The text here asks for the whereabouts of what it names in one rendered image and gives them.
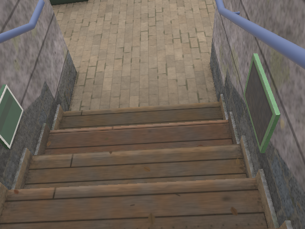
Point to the stairs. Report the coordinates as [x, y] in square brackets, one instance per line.
[150, 167]

